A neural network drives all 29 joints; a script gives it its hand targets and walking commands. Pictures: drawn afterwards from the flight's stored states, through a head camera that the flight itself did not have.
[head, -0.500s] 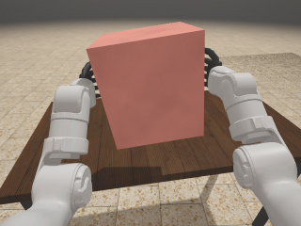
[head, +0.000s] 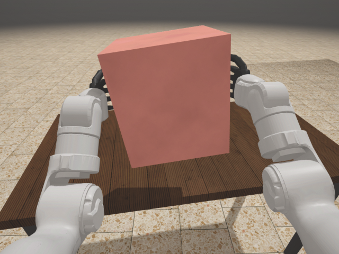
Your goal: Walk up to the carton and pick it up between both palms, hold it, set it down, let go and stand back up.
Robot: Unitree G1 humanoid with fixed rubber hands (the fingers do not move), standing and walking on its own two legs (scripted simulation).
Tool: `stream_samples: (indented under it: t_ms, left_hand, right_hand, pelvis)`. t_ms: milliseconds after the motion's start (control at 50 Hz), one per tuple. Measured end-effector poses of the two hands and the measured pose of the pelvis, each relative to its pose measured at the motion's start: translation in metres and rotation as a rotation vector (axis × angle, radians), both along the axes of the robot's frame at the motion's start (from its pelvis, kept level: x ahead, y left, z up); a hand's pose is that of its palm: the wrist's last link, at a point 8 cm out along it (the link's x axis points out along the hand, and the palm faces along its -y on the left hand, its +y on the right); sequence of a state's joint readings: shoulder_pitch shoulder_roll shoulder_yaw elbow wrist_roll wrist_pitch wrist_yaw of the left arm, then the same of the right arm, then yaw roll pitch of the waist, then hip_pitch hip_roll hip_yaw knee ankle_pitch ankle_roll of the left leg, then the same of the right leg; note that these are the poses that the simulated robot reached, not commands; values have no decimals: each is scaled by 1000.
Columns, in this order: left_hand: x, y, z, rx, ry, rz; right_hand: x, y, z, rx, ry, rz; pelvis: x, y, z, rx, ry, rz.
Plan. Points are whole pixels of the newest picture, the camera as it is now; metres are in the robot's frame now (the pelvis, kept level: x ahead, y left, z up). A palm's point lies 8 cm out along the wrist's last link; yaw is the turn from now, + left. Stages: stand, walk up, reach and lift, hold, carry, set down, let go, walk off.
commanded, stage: hold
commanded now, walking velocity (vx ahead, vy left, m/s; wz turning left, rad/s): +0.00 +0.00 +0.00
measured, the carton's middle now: (169, 92) +0.41 +0.00 +0.27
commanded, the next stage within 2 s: none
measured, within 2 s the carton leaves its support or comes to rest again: neither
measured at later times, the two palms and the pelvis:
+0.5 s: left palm (98, 98) +0.37 +0.15 +0.28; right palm (240, 85) +0.38 -0.16 +0.30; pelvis +0.00 +0.00 +0.00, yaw +0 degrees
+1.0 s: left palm (98, 98) +0.37 +0.15 +0.28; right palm (240, 85) +0.38 -0.16 +0.30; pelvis +0.00 +0.00 +0.00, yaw +0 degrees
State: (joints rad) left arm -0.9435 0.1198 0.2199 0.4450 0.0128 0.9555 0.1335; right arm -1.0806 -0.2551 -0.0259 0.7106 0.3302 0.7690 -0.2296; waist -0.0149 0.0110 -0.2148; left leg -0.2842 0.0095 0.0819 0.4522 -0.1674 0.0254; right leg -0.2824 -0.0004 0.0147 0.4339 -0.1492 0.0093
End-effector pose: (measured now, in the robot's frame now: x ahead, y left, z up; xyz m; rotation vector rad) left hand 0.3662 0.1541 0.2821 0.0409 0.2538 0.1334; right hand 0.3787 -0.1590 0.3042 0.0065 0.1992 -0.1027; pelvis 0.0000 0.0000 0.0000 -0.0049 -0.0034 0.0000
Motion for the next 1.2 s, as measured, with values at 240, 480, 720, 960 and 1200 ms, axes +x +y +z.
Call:
stream_samples:
  t_ms: [240, 480, 720, 960, 1200]
  left_hand:
    - [0, 0, 0, 0, 0, 0]
    - [0, 0, 0, 0, 1, 0]
    - [1, 0, 0, 0, 0, -1]
    - [1, 0, 1, 0, -2, -1]
    - [1, -1, 1, 0, -3, -1]
  right_hand:
    - [0, 0, 0, -1, 2, 0]
    - [0, 0, -1, -2, 4, -1]
    - [0, 0, -1, -4, 4, -1]
    - [0, -1, -1, -4, 4, -2]
    - [0, -1, -1, -5, 4, -2]
  pelvis:
    - [0, 0, 0, 0, 0, 0]
    - [0, 0, 0, 0, 0, 0]
    - [0, 0, 0, 0, 0, 0]
    - [0, 0, 0, 0, 0, 0]
    - [0, 0, 0, 0, 0, 0]
